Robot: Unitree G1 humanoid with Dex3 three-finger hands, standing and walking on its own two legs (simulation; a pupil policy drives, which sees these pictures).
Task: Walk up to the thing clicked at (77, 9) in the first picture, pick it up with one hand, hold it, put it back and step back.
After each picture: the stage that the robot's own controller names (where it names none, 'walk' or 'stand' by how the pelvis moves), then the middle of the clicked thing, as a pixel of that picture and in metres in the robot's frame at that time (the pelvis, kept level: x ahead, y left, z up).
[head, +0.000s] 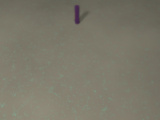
stand; (77, 14) +1.85 +0.06 -0.66
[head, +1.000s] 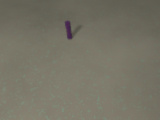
walk; (68, 30) +1.71 +0.28 -0.64
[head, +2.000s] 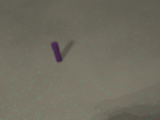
walk; (57, 52) +1.16 +0.37 -0.65
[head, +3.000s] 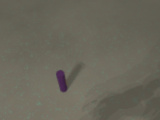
walk; (62, 81) +0.75 +0.24 -0.64
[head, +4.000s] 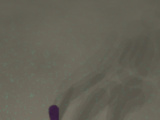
walk; (54, 117) +0.48 +0.14 -0.64
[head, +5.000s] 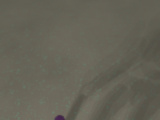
stand; out of the picture +0.41 +0.18 -0.65
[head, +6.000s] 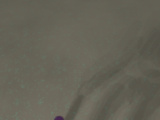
stand; out of the picture +0.40 +0.17 -0.66
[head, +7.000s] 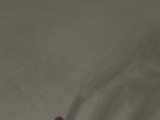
stand; out of the picture +0.41 +0.17 -0.66
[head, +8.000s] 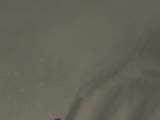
stand; out of the picture +0.40 +0.18 -0.66
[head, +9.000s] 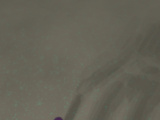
go down; out of the picture +0.39 +0.17 -0.66
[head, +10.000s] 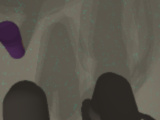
go down; (13, 43) +0.48 +0.21 -0.24
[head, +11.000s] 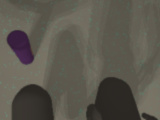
approach; (23, 50) +0.48 +0.20 -0.26
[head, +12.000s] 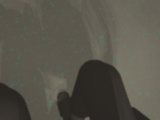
close in; out of the picture +0.47 +0.26 -0.17
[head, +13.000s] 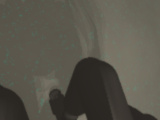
close; out of the picture +0.46 +0.27 -0.17
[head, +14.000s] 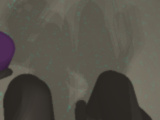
lift; out of the picture +0.36 +0.25 -0.08
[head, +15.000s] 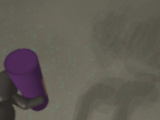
lift; (32, 85) +0.31 +0.16 +0.07
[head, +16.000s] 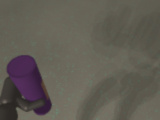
hold; (34, 90) +0.31 +0.16 +0.03
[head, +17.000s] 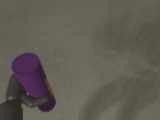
crouch; (38, 87) +0.32 +0.15 +0.04
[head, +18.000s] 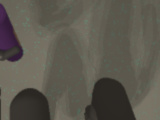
crouch; (4, 38) +0.47 +0.19 -0.05
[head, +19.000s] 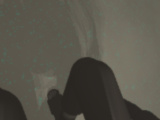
lower; out of the picture +0.45 +0.28 -0.17
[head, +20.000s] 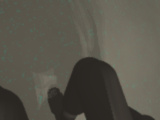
lower; out of the picture +0.45 +0.27 -0.17
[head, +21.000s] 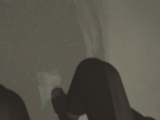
lower; out of the picture +0.44 +0.27 -0.17
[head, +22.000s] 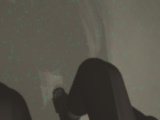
lower; out of the picture +0.43 +0.27 -0.17
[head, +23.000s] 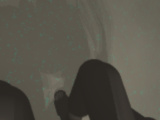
loosen; out of the picture +0.43 +0.23 -0.16
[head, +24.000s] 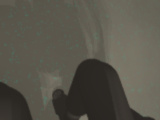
withdraw; out of the picture +0.44 +0.24 -0.17
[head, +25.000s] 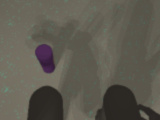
walk; (46, 61) +0.46 +0.17 -0.31
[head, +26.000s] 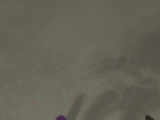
stand; out of the picture +0.39 +0.13 -0.59
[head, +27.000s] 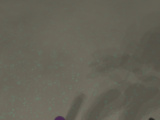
stand; out of the picture +0.38 +0.15 -0.60
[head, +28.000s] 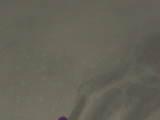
stand; out of the picture +0.39 +0.13 -0.63
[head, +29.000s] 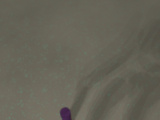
walk; (66, 118) +0.41 +0.13 -0.65
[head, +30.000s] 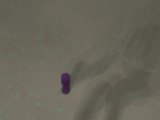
walk; (65, 84) +0.62 +0.08 -0.64
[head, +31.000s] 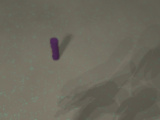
walk; (55, 49) +0.95 +0.23 -0.63
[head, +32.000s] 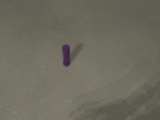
stand; (66, 56) +1.03 +0.14 -0.64
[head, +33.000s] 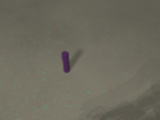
stand; (65, 62) +1.03 +0.16 -0.66
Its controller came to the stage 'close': yes
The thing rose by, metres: 0.69
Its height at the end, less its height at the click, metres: +0.00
